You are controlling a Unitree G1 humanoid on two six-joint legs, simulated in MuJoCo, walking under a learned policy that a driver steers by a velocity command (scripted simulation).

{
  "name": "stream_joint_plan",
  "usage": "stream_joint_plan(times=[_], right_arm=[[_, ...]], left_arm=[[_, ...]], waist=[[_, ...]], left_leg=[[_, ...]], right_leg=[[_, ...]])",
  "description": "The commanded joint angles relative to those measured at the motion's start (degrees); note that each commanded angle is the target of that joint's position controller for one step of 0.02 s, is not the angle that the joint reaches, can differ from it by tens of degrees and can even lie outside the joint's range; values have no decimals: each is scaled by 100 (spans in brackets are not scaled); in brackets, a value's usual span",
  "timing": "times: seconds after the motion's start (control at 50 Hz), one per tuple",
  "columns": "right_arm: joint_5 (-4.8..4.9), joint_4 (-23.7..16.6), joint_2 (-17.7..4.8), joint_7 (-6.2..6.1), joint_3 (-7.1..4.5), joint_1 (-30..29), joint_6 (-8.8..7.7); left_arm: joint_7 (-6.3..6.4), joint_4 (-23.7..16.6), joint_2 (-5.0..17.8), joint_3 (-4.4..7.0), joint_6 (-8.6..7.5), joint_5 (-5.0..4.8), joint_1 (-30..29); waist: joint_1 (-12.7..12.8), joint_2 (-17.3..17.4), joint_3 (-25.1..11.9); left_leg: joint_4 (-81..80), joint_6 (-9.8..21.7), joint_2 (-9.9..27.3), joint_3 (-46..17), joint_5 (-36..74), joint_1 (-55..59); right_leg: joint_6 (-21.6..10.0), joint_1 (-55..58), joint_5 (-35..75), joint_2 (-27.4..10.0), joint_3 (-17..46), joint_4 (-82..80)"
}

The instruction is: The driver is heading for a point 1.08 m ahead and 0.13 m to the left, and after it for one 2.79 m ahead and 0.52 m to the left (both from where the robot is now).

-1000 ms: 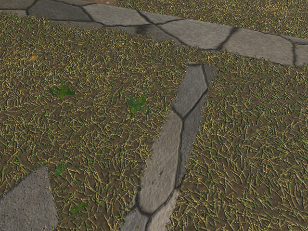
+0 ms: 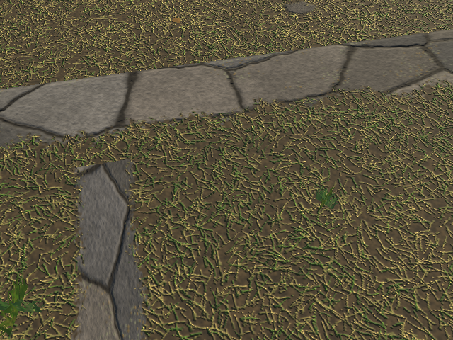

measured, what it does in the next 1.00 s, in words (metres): walks ahead, turning left: right foot, then left foot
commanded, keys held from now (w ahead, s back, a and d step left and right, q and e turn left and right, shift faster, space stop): w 0.20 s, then w+q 0.76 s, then q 0.04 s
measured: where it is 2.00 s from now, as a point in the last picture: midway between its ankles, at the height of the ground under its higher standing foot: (217, 263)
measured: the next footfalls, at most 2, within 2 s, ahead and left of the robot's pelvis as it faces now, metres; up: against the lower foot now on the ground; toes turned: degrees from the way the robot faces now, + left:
right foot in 0.36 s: +0.35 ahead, -0.18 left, +0.00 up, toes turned -4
left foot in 0.90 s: +0.61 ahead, +0.10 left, +0.00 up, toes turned +19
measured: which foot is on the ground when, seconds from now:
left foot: down 0.00-0.36, up 0.38-0.88, down 0.90-1.00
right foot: up 0.00-0.34, down 0.36-0.92, up 0.94-1.00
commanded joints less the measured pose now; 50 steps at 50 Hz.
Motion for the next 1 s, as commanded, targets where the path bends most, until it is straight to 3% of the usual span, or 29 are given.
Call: stream_joint_plan(times=[0.02,0.08,0.14,0.2,0.26,0.3,0.32,0.34,0.36,0.38,0.4,0.42,0.44,0.46,0.48,0.52,0.58,0.7,0.8,0.84,0.86,0.88,0.9,0.92,0.94,0.96,0.98,1.0], right_arm=[[3,-84,-473,36,-127,258,-98],[49,116,-696,66,-201,451,-138],[93,198,-833,46,-220,517,-64],[163,293,-953,31,-212,765,23],[245,480,-1047,44,-199,1175,137],[264,521,-1151,28,-214,1166,217],[270,509,-1204,14,-213,1041,253],[246,500,-1083,3,-161,1041,265],[123,333,-741,2,-20,959,232],[125,214,21,11,184,1604,130],[287,335,-549,11,42,1514,59],[403,204,-811,5,-62,1146,52],[345,155,-777,-29,-71,879,82],[254,147,-722,-56,-105,757,140],[235,178,-639,-57,-132,855,239],[265,167,-393,-25,-111,958,386],[236,10,-316,-23,-135,639,487],[159,-408,-173,166,-69,-425,465],[187,-833,-187,328,-49,-1122,456],[197,-932,-309,363,-115,-1014,469],[205,-916,-427,357,-184,-726,486],[233,-785,-638,339,-310,-80,494],[234,-536,-1004,259,-518,876,505],[214,-394,-1602,117,-692,1507,561],[172,-607,-1992,139,-691,1187,474],[135,-618,-1458,186,-541,1362,407],[113,-619,-1174,189,-463,1084,344],[141,-721,-974,189,-397,613,312]], left_arm=[[-28,-423,151,62,13,-16,243],[-15,-641,72,4,30,69,-194],[-101,-801,87,-53,-64,115,-688],[-204,-975,48,-118,-143,98,-1353],[-263,-1228,158,-106,-182,47,-1848],[-290,-1264,347,-37,-232,40,-1727],[-282,-1164,480,43,-258,64,-1319],[-238,-901,761,204,-263,100,-491],[-148,-711,1235,372,-244,187,621],[-111,-675,1737,449,-192,293,945],[-136,-673,1198,320,-220,275,1011],[-149,-676,884,214,-248,215,641],[-171,-696,651,139,-272,176,208],[-200,-689,462,95,-295,180,-134],[-213,-667,310,64,-337,213,-338],[-201,-547,323,106,-427,236,-444],[-104,-349,427,171,-456,267,-331],[33,-110,729,266,-362,226,-59],[47,98,880,326,-191,109,257],[61,88,1038,358,-118,74,152],[78,66,1137,380,-77,51,86],[89,42,1207,390,-24,32,-19],[103,6,1185,362,-6,11,-80],[103,-156,766,221,-74,212,38],[46,-497,166,23,-302,206,362],[-34,-614,712,117,-522,-22,-386],[-52,-738,755,124,-591,-135,-682],[9,-640,719,122,-590,-1,-634]], waist=[[5,600,-288],[-8,392,-82],[-94,382,-41],[-342,450,71],[-456,570,215],[-260,694,158],[47,719,-46],[435,609,-560],[901,115,-1428],[560,-1417,-2153],[727,-958,-2240],[604,-782,-1446],[434,-494,-1050],[257,-411,-731],[76,-444,-552],[-93,-394,-390],[-115,-147,-119],[199,-49,254],[383,-54,464],[198,-213,246],[-1,-348,-7],[-387,-376,-374],[-882,-225,-879],[-931,818,-1302],[-298,1729,-2068],[-744,879,-2089],[-613,780,-1301],[-286,219,-823]], left_leg=[[-1495,1028,1618,-1571,217,909],[-1717,1200,1698,-1191,697,914],[-1734,1113,1550,-714,1022,1091],[-1621,946,1407,-369,969,1069],[-1411,886,1624,-644,792,1400],[-1083,787,1766,-822,967,1607],[-625,674,1684,-756,1533,1548],[374,510,1380,-529,2170,1275],[2122,232,1010,-223,1155,195],[4167,-99,95,-218,-2194,-1908],[5068,-58,209,-1092,-2518,-2410],[5243,7,469,-1087,-2054,-2777],[5041,1,718,-975,-1548,-2633],[4759,-18,872,-970,-1178,-2423],[4602,-15,990,-1013,-882,-2105],[4451,-68,1021,-1007,-638,-1844],[4000,-107,980,-1110,-92,-2251],[2239,-54,878,-671,1086,-2343],[1549,201,764,-209,468,-2463],[1447,400,466,128,-82,-1911],[1477,518,233,310,-382,-1417],[1329,678,-50,449,-483,-577],[903,902,-289,368,-112,909],[801,1270,820,-1399,173,2575],[-308,2466,2090,-5034,-1051,3966],[-849,2214,2126,-5086,-1156,3966],[-744,1982,1982,-4126,-216,3316],[-601,1731,1681,-3249,1025,2349]], right_leg=[[13,-964,316,-637,189,-69],[50,-1376,678,-679,223,-837],[67,-1412,1568,-700,-23,-1942],[85,-1025,2079,-554,-460,-2910],[36,-888,1682,-414,-538,-3479],[-72,-514,1346,-268,-568,-3851],[-152,158,1403,-104,-686,-4123],[-286,1376,1457,25,-744,-4216],[-642,3088,1536,-939,230,-4094],[-1399,4725,753,-2416,2778,-4715],[-1456,4485,334,-2455,3440,-5150],[-1218,3905,581,-2284,2491,-5177],[-1048,3209,982,-2013,1739,-5305],[-932,2618,1242,-1775,1194,-5515],[-833,2201,1397,-1588,738,-5768],[-895,1824,1958,-1557,233,-6047],[-845,1867,2439,-1514,-421,-6191],[-687,2173,2264,-1518,-1284,-6331],[-546,3001,2759,-1718,-1636,-5919],[-431,3138,4382,-1716,-1808,-5344],[-369,3162,5414,-1695,-1873,-4824],[-281,3043,6115,-1589,-1973,-3909],[-69,2415,5766,-1338,-2083,-2586],[224,678,2460,-975,-2018,-646],[500,-1439,-1449,309,-857,1118],[354,-2057,-1188,66,96,1381],[234,-2298,-731,-146,6,1108],[235,-1930,-336,-411,-10,618]])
